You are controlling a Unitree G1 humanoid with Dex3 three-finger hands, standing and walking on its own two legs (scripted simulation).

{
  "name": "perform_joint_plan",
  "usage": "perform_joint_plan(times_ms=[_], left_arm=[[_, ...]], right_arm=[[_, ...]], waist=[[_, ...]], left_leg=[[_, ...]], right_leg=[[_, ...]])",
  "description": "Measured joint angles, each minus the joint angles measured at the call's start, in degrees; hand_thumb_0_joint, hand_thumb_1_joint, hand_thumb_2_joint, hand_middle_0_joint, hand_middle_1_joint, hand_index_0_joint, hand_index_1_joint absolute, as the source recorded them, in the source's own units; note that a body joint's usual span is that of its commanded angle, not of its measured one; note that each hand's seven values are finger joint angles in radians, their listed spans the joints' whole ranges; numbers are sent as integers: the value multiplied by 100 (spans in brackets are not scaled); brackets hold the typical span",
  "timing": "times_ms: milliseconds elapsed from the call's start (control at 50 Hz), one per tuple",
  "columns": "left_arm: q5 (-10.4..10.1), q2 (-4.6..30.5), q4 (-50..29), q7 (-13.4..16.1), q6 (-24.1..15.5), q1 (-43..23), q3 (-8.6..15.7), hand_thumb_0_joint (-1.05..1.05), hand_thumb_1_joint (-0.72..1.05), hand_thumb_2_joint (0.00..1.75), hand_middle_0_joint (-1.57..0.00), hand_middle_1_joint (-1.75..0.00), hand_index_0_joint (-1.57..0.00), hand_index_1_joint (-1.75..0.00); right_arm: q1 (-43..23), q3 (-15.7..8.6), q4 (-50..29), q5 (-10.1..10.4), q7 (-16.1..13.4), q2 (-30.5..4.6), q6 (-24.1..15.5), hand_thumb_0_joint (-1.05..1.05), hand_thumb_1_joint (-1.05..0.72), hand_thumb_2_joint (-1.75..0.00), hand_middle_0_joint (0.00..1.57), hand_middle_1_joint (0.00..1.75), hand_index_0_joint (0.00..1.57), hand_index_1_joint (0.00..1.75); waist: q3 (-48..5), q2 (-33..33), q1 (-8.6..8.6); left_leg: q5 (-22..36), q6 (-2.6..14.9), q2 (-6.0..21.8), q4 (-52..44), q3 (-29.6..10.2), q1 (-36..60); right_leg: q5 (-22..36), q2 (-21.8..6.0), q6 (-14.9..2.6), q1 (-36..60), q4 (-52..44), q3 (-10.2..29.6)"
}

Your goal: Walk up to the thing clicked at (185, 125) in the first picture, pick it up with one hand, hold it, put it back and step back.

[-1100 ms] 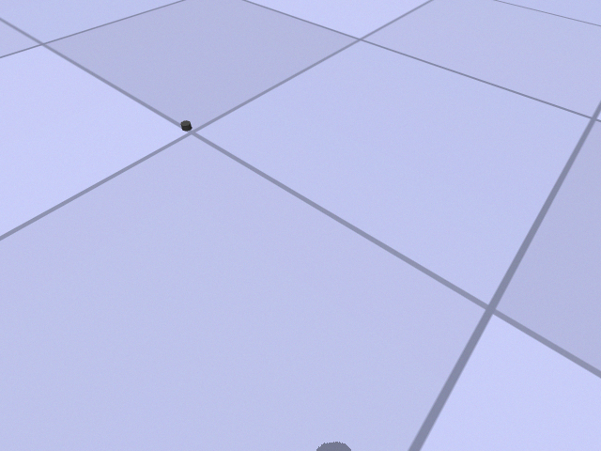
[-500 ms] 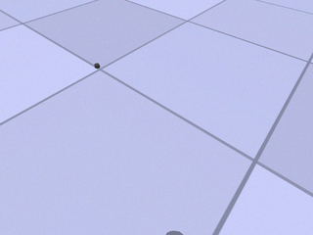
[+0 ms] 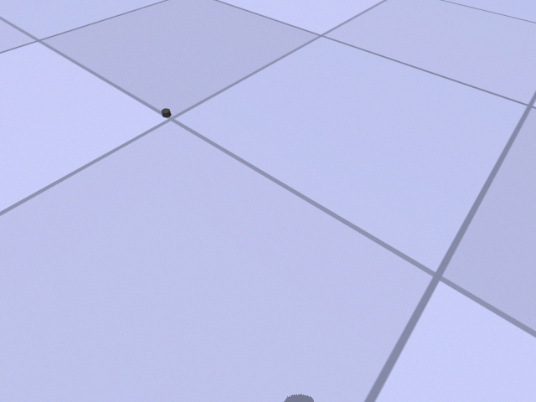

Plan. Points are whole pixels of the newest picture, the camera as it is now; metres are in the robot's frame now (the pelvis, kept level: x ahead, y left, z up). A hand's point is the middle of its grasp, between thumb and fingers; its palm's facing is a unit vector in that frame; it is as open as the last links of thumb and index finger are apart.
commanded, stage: stand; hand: left
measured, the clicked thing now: (166, 113) +1.93 +0.65 -0.77
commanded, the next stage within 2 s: walk up in 0.02 s
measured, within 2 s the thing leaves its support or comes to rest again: neither
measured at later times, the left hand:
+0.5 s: hand out of the picture +0.16 +0.42 -0.19, palm faces +0.07 -0.93 -0.37, open 7.4 cm
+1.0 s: hand (93, 225) +0.53 +0.41 -0.14, palm faces +0.16 -0.92 -0.35, open 7.4 cm
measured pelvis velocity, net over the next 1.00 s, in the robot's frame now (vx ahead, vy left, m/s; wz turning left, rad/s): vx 0.44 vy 0.13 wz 0.20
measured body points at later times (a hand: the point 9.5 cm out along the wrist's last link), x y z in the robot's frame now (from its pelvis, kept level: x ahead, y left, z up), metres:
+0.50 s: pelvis +0.14 +0.12 -0.03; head +0.13 +0.16 +0.42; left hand +0.16 +0.47 -0.16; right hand +0.25 -0.21 -0.10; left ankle +0.17 +0.24 -0.75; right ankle +0.05 -0.06 -0.67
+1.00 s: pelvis +0.44 +0.13 -0.03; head +0.47 +0.12 +0.42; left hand +0.52 +0.46 -0.12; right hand +0.52 -0.18 -0.16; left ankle +0.25 +0.24 -0.66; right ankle +0.53 +0.04 -0.75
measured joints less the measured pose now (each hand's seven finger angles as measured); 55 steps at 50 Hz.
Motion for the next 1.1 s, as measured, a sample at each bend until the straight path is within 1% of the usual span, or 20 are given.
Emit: perform_joint_plan(times_ms=[20, 60, 80, 120, 200, 260, 360, 400, 420, 440, 480, 520, 600, 700, 840, 900, 940, 980, 1020, 1100], left_arm=[[1, 2, -3, 1, -2, 2, -1, 1, 90, 90, -20, -30, -20, -30], [55, 20, -122, -135, -58, 80, 123, 1, 90, 90, -20, -30, -20, -30], [89, 36, -202, -195, -116, 141, 185, 1, 90, 90, -20, -30, -21, -30], [134, 87, -388, -251, -225, 275, 288, 1, 90, 90, -20, -30, -21, -30], [160, 247, -598, -273, -354, 588, 395, 1, 90, 90, -21, -30, -21, -30], [171, 442, -605, -297, -323, 796, 443, 1, 90, 90, -21, -30, -21, -30], [173, 857, -567, -347, -229, 1008, 528, 1, 90, 90, -21, -30, -21, -30], [183, 984, -518, -339, -176, 1015, 557, 1, 90, 90, -20, -30, -21, -30], [186, 1036, -495, -317, -143, 987, 574, 1, 90, 90, -20, -30, -21, -30], [169, 1024, -483, -293, -104, 954, 561, 1, 90, 90, -20, -30, -20, -30], [134, 925, -487, -283, -54, 820, 446, 1, 91, 90, -20, -30, -20, -30], [58, 842, -552, -328, -99, 625, 333, 1, 91, 90, -20, -30, -20, -30], [-64, 679, -822, -493, -187, 405, 284, 1, 91, 90, -20, -30, -20, -30], [13, 561, -945, -608, -94, 361, 302, 1, 91, 90, -20, -30, -20, -30], [27, 494, -1015, -615, -49, 74, 336, 1, 91, 90, -20, -30, -20, -30], [0, 348, -1059, -556, -124, -71, 381, 1, 91, 90, -20, -30, -20, -30], [22, 206, -1162, -510, -244, -147, 386, 1, 91, 90, -20, -30, -20, -30], [-5, 145, -1291, -464, -355, -100, 377, 1, 91, 90, -20, -30, -20, -30], [-49, 61, -1353, -399, -394, 55, 333, 1, 91, 90, -20, -30, -20, -30], [-68, 40, -1277, -326, -436, 563, 289, 0, 90, 90, -20, -30, -21, -30]], right_arm=[[-1, 0, 0, 0, 2, 0, 1, 1, -90, -89, 21, 30, 20, 30], [126, -134, -129, -56, 141, -25, -7, 1, -90, -89, 21, 30, 20, 30], [224, -186, -196, -97, 212, -71, -2, 1, -90, -89, 21, 30, 20, 30], [382, -274, -271, -177, 308, -173, 48, 1, -90, -89, 21, 30, 20, 30], [470, -444, -384, -181, 473, -434, 27, 1, -90, -89, 21, 30, 20, 30], [488, -562, -532, -156, 590, -614, 16, 1, -90, -89, 21, 30, 20, 30], [557, -671, -733, -109, 706, -684, -14, 1, -90, -89, 20, 30, 20, 30], [601, -717, -791, -99, 680, -675, -113, 1, -90, -89, 20, 30, 20, 30], [554, -730, -814, -107, 640, -615, -171, 1, -90, -89, 20, 30, 20, 30], [531, -720, -880, -121, 591, -579, -240, 1, -90, -89, 20, 30, 20, 30], [598, -673, -973, -39, 520, -473, -318, 1, -90, -89, 20, 30, 20, 30], [754, -578, -945, -7, 465, -328, -330, 1, -90, -89, 20, 30, 20, 30], [1145, -418, -842, 37, 422, -153, -373, 1, -90, -89, 21, 30, 20, 30], [1546, -384, -809, 49, 380, -119, -447, 1, -90, -89, 21, 30, 21, 31], [1762, -402, -916, 27, 318, -235, -467, 1, -90, -89, 21, 30, 21, 31], [1726, -447, -953, -15, 246, -384, -399, 1, -90, -89, 21, 30, 21, 31], [1534, -460, -963, -11, 185, -428, -311, 1, -90, -89, 21, 30, 20, 30], [1365, -384, -1009, 31, 155, -374, -302, 1, -90, -89, 21, 30, 20, 30], [1171, -335, -1025, 68, 161, -398, -329, 1, -90, -89, 21, 30, 20, 30], [805, -359, -1296, 77, 241, -502, -366, 1, -90, -89, 21, 30, 20, 30]], waist=[[2, -1, 0], [-66, 15, -20], [-126, 44, -32], [-223, 45, 3], [-198, 43, 195], [-174, 82, 204], [-323, -68, 229], [-390, -236, 162], [-332, -430, 125], [-281, -497, 69], [-189, -435, -107], [-116, -438, -187], [-59, -514, -231], [-60, -438, -252], [9, -219, -295], [31, 107, -296], [175, 373, -255], [225, 231, -147], [224, 159, -24], [140, 190, 158]], left_leg=[[-2, -1, 3, 2, 0, -1], [-663, 182, -7, 507, -66, -245], [-1079, 272, 4, 940, -76, -453], [-1299, 311, 2, 2019, 22, -1003], [-1162, 224, 150, 2956, 75, -1785], [-915, 133, 405, 2748, 29, -2112], [-129, 80, 686, 1923, 160, -1998], [-50, 33, 561, 1895, 311, -1807], [-256, 39, 405, 2133, 452, -1789], [-478, 67, 338, 2349, 542, -1786], [-689, 153, 303, 2378, 520, -1621], [-620, 207, 239, 1944, 502, -1250], [-407, 217, 11, 914, 532, -436], [-523, 276, -172, 168, 529, 407], [-1159, 97, -181, -90, 407, 1181], [-1807, 37, 105, 549, 321, 1220], [-1808, 232, 377, 2107, 176, 708], [-1705, 337, 139, 3829, 7, -78], [-1388, 379, -21, 4845, -51, -822], [-664, 411, 109, 4702, -169, -1920]], right_leg=[[3, 3, -1, 2, -6, 0], [-448, 5, -58, -123, 282, -73], [-659, 9, -95, -165, 400, -143], [-727, -40, -175, -147, 405, -266], [-497, -176, -206, 188, 75, -318], [-511, -269, -69, 513, -41, -448], [-1156, -497, 150, 809, 367, -566], [-1693, -748, 18, 718, 1016, -557], [-1836, -952, -140, 492, 1705, -388], [-1934, -944, -213, 110, 2647, -105], [-1857, -576, -298, -637, 4171, 183], [-1394, -396, -280, -1299, 4801, 159], [-385, -528, -102, -2199, 4313, 49], [257, -685, 102, -2654, 3195, 21], [772, -631, -102, -2405, 1430, -155], [594, -340, -146, -2102, 1389, -356], [159, -157, -156, -1981, 1730, -552], [-173, -256, -190, -1780, 1874, -539], [-265, -309, -200, -1369, 1611, -534], [-306, -190, -186, -565, 903, -527]])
